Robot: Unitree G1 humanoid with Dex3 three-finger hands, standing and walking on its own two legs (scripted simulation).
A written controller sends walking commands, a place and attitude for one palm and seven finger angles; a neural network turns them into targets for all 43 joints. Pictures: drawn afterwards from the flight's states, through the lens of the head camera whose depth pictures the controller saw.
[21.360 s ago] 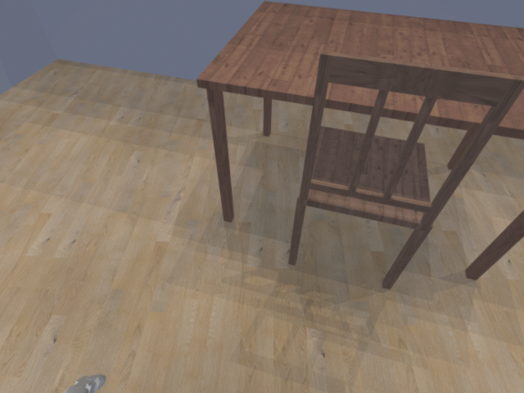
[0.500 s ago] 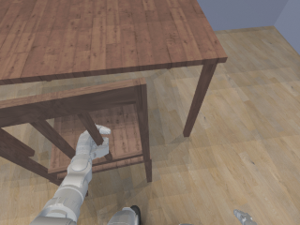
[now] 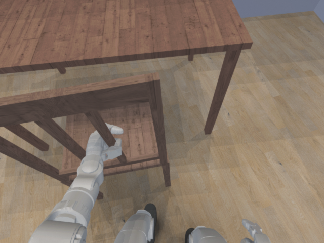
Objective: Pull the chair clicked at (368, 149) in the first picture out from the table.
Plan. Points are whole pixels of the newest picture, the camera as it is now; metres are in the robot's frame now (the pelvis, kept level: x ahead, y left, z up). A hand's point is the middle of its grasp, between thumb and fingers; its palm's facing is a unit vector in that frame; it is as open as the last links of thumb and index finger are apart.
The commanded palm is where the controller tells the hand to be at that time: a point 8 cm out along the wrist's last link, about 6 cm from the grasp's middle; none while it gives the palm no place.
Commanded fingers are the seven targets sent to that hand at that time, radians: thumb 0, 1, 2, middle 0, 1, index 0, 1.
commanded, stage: step backward, pulling the chair out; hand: left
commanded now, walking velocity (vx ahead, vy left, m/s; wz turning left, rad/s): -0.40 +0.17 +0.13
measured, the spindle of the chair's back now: (74, 147) +0.36 +0.27 -0.06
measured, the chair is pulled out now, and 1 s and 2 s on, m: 0.19 0.28 0.44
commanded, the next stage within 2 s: none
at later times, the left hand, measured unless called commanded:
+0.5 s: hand (116, 154) +0.33 +0.14 -0.05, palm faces -0.10 -0.98 -0.16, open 5.2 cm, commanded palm +0.30 +0.19 -0.06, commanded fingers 0.00 0.90 0.90 -0.50 -1.45 -0.50 -1.45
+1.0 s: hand (117, 183) +0.25 +0.13 -0.05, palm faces +0.05 -0.99 -0.16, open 5.3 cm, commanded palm +0.23 +0.18 -0.06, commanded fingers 0.00 0.90 0.90 -0.50 -1.45 -0.50 -1.45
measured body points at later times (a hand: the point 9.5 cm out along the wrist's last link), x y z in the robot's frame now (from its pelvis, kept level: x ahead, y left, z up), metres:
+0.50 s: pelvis -0.04 +0.05 +0.01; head +0.08 +0.06 +0.44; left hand +0.34 +0.20 -0.04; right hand +0.13 -0.20 -0.11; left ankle -0.05 +0.20 -0.72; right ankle +0.03 -0.10 -0.72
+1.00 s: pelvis -0.11 +0.02 +0.02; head +0.02 -0.01 +0.45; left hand +0.25 +0.18 -0.04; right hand +0.03 -0.27 -0.12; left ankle -0.18 +0.18 -0.65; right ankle -0.05 -0.06 -0.72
